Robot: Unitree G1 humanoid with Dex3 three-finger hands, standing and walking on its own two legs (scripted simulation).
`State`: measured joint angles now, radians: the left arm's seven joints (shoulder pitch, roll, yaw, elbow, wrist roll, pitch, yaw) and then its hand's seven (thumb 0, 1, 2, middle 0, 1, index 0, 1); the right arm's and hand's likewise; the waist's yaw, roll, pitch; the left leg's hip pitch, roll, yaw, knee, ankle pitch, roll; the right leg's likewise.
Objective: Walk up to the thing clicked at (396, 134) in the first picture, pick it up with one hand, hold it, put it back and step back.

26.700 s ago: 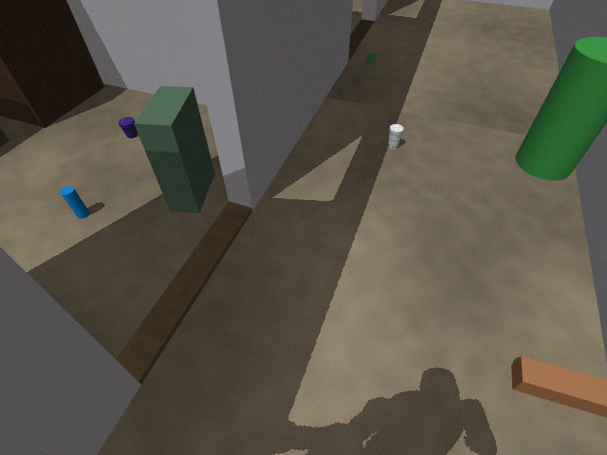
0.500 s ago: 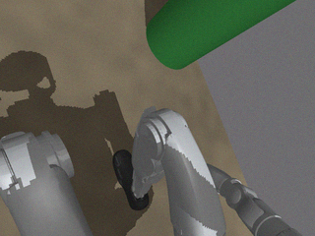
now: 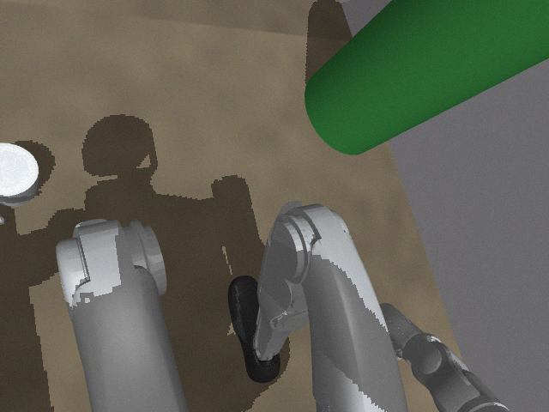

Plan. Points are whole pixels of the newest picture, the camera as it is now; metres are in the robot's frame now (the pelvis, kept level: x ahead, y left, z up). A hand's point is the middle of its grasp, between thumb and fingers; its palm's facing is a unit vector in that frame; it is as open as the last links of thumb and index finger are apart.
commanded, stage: rise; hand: left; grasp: from the side
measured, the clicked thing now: (10, 181) +0.42 +0.30 -0.24
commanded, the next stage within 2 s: home in 0.12 s
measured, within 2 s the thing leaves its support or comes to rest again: neither
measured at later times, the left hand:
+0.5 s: hand out of the picture +0.30 +0.40 +0.02, palm faces +0.33 -0.80 -0.50, open 17.3 cm
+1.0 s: hand out of the picture +0.24 +0.28 +0.23, palm faces +0.35 -0.85 -0.40, open 17.2 cm
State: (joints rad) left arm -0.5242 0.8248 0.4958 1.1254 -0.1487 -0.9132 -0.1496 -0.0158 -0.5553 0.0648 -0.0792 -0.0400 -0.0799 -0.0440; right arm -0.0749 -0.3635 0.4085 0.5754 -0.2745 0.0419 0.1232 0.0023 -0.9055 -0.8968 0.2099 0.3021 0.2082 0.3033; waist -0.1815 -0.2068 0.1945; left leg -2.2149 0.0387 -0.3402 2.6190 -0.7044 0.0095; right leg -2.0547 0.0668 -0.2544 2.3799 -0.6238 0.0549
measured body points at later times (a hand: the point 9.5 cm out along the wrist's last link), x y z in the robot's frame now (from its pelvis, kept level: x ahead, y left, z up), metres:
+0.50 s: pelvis +0.01 -0.01 +0.09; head +0.20 +0.07 +0.49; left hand +0.28 +0.44 +0.05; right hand +0.21 -0.23 -0.03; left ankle +0.08 +0.12 -0.26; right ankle +0.14 -0.12 -0.26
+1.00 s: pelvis +0.06 -0.01 +0.33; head +0.16 +0.04 +0.77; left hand +0.22 +0.33 +0.25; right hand +0.30 -0.22 +0.24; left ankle +0.08 +0.12 -0.26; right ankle +0.14 -0.12 -0.26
